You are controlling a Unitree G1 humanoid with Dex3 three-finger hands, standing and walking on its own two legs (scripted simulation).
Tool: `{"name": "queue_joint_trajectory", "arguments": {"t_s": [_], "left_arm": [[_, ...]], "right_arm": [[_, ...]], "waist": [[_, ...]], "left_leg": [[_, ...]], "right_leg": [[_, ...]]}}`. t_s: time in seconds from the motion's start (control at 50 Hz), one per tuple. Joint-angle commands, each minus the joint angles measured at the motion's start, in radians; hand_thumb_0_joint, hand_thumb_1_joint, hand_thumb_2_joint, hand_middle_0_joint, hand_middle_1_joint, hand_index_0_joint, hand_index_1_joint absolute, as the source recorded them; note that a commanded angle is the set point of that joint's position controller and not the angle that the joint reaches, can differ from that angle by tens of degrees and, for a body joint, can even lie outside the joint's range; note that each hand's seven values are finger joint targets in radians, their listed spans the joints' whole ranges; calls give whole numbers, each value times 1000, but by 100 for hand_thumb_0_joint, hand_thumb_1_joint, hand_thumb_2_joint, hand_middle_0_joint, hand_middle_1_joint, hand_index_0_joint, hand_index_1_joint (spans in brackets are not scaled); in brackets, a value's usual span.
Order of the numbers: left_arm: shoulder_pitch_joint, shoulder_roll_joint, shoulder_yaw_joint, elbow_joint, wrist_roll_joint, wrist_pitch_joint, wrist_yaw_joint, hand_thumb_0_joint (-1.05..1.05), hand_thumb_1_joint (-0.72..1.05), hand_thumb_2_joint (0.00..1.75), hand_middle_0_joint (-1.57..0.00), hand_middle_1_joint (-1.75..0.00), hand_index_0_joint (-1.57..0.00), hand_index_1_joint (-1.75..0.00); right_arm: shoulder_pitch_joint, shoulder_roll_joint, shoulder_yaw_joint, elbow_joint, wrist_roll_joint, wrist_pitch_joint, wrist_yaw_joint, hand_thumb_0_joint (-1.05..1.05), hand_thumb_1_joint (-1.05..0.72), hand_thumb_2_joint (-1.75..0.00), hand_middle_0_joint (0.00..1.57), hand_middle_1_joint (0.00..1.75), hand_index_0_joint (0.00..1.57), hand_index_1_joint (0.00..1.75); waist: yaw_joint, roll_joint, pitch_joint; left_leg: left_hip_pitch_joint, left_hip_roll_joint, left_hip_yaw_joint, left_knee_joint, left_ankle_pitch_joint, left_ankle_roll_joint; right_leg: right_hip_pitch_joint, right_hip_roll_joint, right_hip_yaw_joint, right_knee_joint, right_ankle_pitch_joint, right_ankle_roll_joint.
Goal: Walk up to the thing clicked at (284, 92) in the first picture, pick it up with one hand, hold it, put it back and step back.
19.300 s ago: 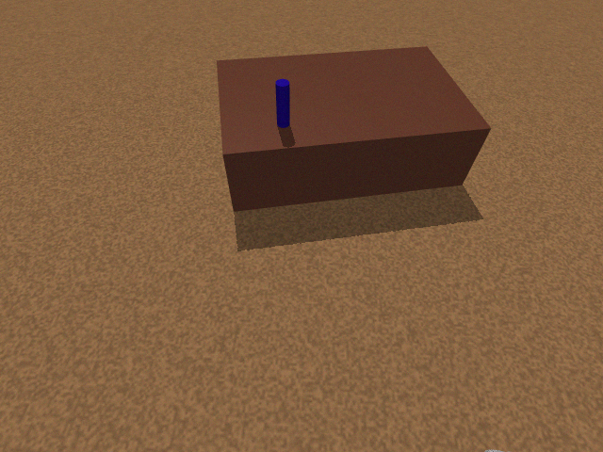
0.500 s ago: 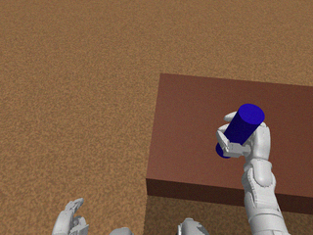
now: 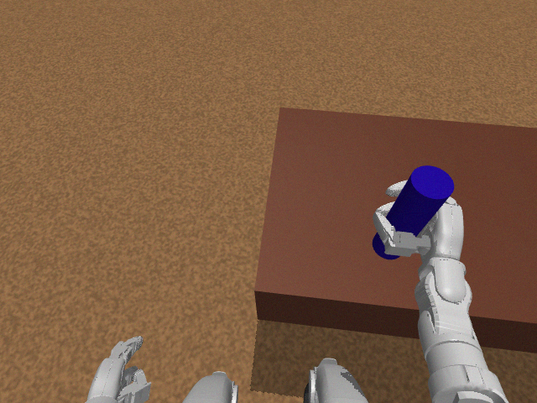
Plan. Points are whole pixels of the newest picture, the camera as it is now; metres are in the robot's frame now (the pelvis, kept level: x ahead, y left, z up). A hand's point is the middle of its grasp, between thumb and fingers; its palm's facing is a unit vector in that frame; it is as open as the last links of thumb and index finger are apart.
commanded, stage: crouch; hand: right
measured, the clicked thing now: (406, 218) +0.36 -0.19 +0.04
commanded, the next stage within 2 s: lower in 1.08 s
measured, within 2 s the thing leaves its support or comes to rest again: neither
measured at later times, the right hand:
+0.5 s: hand (375, 218) +0.45 -0.20 -0.11, palm faces +0.15 +0.99 +0.00, open 7.1 cm
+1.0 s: hand (366, 222) +0.48 -0.20 -0.19, palm faces +0.15 +0.99 -0.01, open 7.1 cm
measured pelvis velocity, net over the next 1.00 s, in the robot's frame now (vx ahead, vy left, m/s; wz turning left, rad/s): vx -0.04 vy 0.00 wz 0.09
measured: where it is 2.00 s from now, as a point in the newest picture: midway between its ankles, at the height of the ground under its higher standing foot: outside the picture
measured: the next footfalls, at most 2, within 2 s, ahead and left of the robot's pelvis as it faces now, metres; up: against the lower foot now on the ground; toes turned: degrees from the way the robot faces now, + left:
none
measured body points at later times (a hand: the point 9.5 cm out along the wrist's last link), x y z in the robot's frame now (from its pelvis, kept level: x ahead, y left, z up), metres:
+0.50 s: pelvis -0.03 +0.00 -0.12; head +0.14 -0.02 +0.29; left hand +0.04 +0.26 -0.25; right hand +0.43 -0.25 -0.11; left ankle -0.01 +0.13 -0.69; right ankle +0.05 -0.13 -0.69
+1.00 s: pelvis -0.04 +0.00 -0.19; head +0.17 -0.03 +0.21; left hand +0.03 +0.28 -0.31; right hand +0.47 -0.25 -0.18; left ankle -0.01 +0.13 -0.69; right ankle +0.05 -0.13 -0.69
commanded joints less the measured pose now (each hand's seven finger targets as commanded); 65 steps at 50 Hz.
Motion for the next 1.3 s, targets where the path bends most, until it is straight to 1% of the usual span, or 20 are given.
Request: {"name": "queue_joint_trajectory", "arguments": {"t_s": [0.0, 0.16, 0.26, 0.32, 0.34, 0.36, 0.44, 0.48, 0.6, 0.62, 0.66, 0.7, 0.74, 0.84, 0.92, 0.96, 1.0, 1.16, 1.24, 1.28], "left_arm": [[32, 147, 60, -88, 12, -39, -2, 0, 90, 91, -20, -31, -20, -31], [79, 174, 51, -102, 33, -28, -21, 0, 89, 91, -20, -31, -20, -31], [103, 180, 40, -102, 37, -7, -34, 0, 88, 92, -20, -30, -19, -31], [120, 212, 57, -85, 39, 6, -44, 0, 88, 92, -20, -30, -19, -31], [126, 201, 53, -78, 44, 10, -48, 0, 89, 92, -20, -30, -20, -31], [129, 211, 56, -80, 43, 13, -49, 0, 89, 92, -20, -30, -20, -31], [129, 206, 52, -67, 44, 16, -56, 0, 89, 92, -20, -30, -20, -30], [147, 209, 56, -61, 48, 20, -59, 0, 88, 92, -20, -30, -19, -30], [131, 214, 52, -53, 54, 25, -61, 0, 89, 92, -20, -30, -19, -30], [133, 210, 50, -53, 54, 28, -60, 0, 89, 91, -20, -30, -20, -30], [131, 205, 49, -54, 55, 26, -62, 0, 89, 92, -20, -30, -19, -30], [130, 217, 51, -56, 54, 26, -59, 0, 89, 91, -20, -30, -20, -30], [136, 213, 47, -53, 58, 27, -61, 0, 89, 91, -20, -30, -20, -30], [132, 227, 50, -61, 60, 33, -59, 0, 89, 91, -19, -30, -19, -30], [124, 211, 40, -55, 58, 30, -60, 0, 89, 92, -20, -30, -20, -30], [143, 231, 54, -53, 62, 37, -58, 0, 89, 91, -20, -30, -20, -30], [129, 222, 48, -54, 64, 37, -63, 0, 88, 92, -20, -30, -19, -31], [137, 234, 52, -51, 64, 51, -64, 0, 88, 92, -20, -30, -20, -30], [133, 215, 41, -42, 67, 52, -67, 0, 88, 92, -20, -29, -19, -30], [137, 234, 49, -43, 70, 54, -68, 0, 88, 91, -20, -29, -19, -30]], "right_arm": [[-411, -152, -73, -74, 12, -132, 30, 0, -45, -126, 135, 139, 136, 139], [-638, -306, -163, 25, 1, -234, 67, 0, -48, -127, 136, 140, 137, 140], [-653, -296, -169, 144, -5, -225, 89, 0, -46, -124, 133, 136, 134, 136], [-665, -365, -240, 185, -8, -210, 89, 0, -50, -124, 134, 136, 134, 136], [-725, -343, -208, 140, -11, -215, 93, 0, -52, -125, 134, 136, 134, 136], [-765, -400, -243, 115, -13, -217, 88, 0, -52, -125, 135, 137, 135, 137], [-727, -365, -249, 233, -15, -202, 91, 0, -49, -128, 136, 139, 136, 139], [-821, -426, -267, 134, -27, -212, 86, 0, -49, -127, 135, 139, 136, 139], [-833, -435, -268, 220, -41, -199, 88, 0, -50, -130, 137, 142, 138, 142], [-908, -487, -292, 155, -43, -206, 86, 0, -50, -130, 137, 142, 138, 142], [-846, -404, -248, 250, -41, -186, 98, 0, -47, -129, 136, 141, 137, 141], [-904, -500, -291, 181, -46, -187, 96, 0, -47, -129, 135, 140, 136, 140], [-875, -447, -263, 259, -49, -173, 105, 0, -49, -129, 136, 140, 137, 141], [-940, -539, -312, 177, -49, -169, 103, 0, -51, -130, 138, 142, 139, 142], [-887, -461, -276, 273, -46, -145, 116, 0, -48, -128, 134, 139, 135, 139], [-970, -574, -325, 163, -59, -157, 103, 0, -50, -129, 136, 141, 137, 141], [-917, -467, -275, 223, -50, -142, 113, 0, -50, -130, 136, 141, 137, 141], [-1000, -540, -310, 158, -58, -132, 99, 0, -51, -129, 135, 140, 136, 140], [-909, -460, -280, 309, -63, -115, 97, 0, -49, -127, 134, 139, 135, 139], [-983, -570, -337, 203, -67, -136, 88, 0, -48, -127, 133, 138, 134, 138]], "waist": [[42, 8, -306], [42, -85, -574], [57, -101, -633], [55, -103, -664], [62, -125, -668], [57, -133, -696], [87, -85, -685], [83, -115, -720], [94, -136, -689], [97, -155, -713], [117, -117, -692], [96, -152, -718], [113, -147, -721], [88, -171, -791], [117, -127, -720], [94, -183, -791], [108, -170, -768], [106, -198, -798], [130, -142, -700], [101, -181, -728]], "left_leg": [[-162, -20, -9, -18, 187, 20], [-390, -42, 4, 193, 146, 32], [-521, -51, 30, 293, 175, 42], [-561, -56, 37, 334, 152, 45], [-582, -56, 36, 350, 154, 48], [-576, -57, 33, 350, 147, 47], [-630, -62, 42, 389, 147, 43], [-639, -62, 40, 413, 147, 48], [-735, -66, 40, 459, 66, 52], [-738, -65, 38, 467, 58, 53], [-741, -65, 42, 474, 50, 49], [-757, -64, 33, 489, 38, 52], [-781, -69, 47, 519, 60, 52], [-788, -71, 41, 552, 83, 51], [-829, -74, 48, 570, 61, 48], [-808, -70, 37, 585, 72, 50], [-848, -73, 52, 617, 93, 50], [-896, -78, 61, 657, 70, 54], [-940, -80, 69, 686, 59, 52], [-976, -80, 67, 723, 45, 56]], "right_leg": [[118, 21, 17, 36, 69, -37], [-4, 14, 39, 248, 92, -32], [-41, 0, 67, 337, 165, -33], [-92, -2, 84, 376, 143, -34], [-103, 0, 82, 391, 144, -33], [-107, 0, 81, 401, 131, -37], [-178, -1, 87, 469, 117, -46], [-206, 0, 83, 484, 105, -46], [-295, -3, 84, 533, 7, -46], [-306, -3, 83, 544, -7, -45], [-355, -2, 81, 561, -33, -48], [-369, -2, 76, 578, -40, -46], [-365, -6, 85, 598, -8, -47], [-372, -8, 82, 646, 29, -51], [-457, -10, 81, 673, -22, -52], [-431, -11, 77, 685, -1, -50], [-423, -15, 87, 707, 36, -49], [-437, -17, 94, 739, 22, -47], [-544, -17, 95, 773, -12, -50], [-554, -21, 99, 789, -14, -48]]}}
